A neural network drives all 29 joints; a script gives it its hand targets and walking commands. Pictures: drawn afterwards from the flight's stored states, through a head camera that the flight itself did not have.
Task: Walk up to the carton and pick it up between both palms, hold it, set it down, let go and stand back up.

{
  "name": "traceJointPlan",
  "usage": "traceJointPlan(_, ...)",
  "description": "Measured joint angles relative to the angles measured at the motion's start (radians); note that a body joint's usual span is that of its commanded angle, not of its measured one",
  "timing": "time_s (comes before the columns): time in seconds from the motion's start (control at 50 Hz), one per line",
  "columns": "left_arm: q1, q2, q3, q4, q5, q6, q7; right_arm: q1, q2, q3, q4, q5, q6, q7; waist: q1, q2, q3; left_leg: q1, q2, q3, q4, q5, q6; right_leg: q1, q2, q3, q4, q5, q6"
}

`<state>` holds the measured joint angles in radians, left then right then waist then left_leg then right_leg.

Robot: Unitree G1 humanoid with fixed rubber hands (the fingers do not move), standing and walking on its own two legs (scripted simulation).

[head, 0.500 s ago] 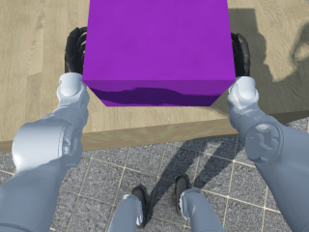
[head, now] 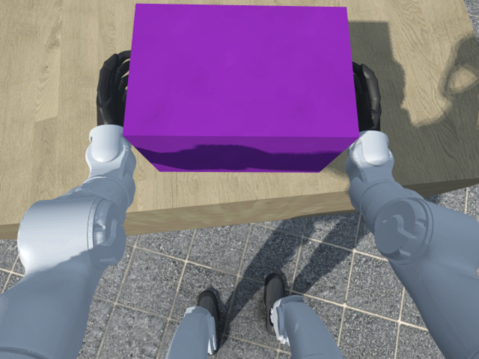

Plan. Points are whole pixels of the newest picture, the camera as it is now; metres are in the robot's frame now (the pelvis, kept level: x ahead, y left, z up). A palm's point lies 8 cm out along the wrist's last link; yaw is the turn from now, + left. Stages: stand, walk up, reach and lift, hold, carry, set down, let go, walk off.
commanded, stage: reach and lift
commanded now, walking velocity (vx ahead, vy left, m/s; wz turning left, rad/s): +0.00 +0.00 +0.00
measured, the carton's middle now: (240, 100) +0.51 -0.02 -0.04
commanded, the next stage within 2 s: none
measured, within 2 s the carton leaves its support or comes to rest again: leaves its support in 1.94 s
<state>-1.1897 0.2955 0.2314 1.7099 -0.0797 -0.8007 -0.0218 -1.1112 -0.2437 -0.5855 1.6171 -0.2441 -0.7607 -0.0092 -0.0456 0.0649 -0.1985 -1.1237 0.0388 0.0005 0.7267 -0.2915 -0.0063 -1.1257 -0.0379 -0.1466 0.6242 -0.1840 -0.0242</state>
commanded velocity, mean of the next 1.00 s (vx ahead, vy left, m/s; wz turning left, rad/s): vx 0.00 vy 0.00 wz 0.00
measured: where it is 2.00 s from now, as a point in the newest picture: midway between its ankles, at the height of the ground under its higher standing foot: (242, 323)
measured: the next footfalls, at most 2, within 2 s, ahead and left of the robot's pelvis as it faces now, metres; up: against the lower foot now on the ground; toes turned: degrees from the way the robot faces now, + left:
none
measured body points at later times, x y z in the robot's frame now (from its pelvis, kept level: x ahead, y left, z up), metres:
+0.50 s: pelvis +0.00 +0.01 +0.00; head +0.23 +0.00 +0.39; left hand +0.51 +0.18 -0.02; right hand +0.47 -0.21 -0.03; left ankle -0.01 +0.12 -0.69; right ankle +0.03 -0.11 -0.69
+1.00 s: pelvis -0.01 +0.00 +0.00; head +0.21 -0.02 +0.39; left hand +0.49 +0.17 -0.02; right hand +0.46 -0.22 -0.04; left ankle -0.01 +0.12 -0.69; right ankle +0.03 -0.11 -0.69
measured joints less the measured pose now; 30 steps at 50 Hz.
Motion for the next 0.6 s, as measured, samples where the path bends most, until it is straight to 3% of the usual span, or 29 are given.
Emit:
traceJointPlan(0.24, 0.004, -0.016, 0.013, -0.022, 0.015, -0.004, 0.018, 0.002, -0.007, -0.015, -0.018, -0.013, -0.005, 0.001, 0.014, 0.003, 0.006, 0.000, 0.000, 0.016, -0.009, 0.005, 0.010, 0.001, 0.001, 0.016, -0.023, 0.019, 0.009)
traceJointPlan(0.6, 0.017, -0.031, -0.037, -0.026, -0.017, -0.028, 0.030, -0.019, -0.052, 0.039, 0.090, 0.020, -0.105, 0.010, 0.051, 0.007, -0.036, -0.037, 0.011, 0.033, -0.009, 0.012, 0.004, -0.034, 0.014, 0.032, -0.046, 0.040, 0.013)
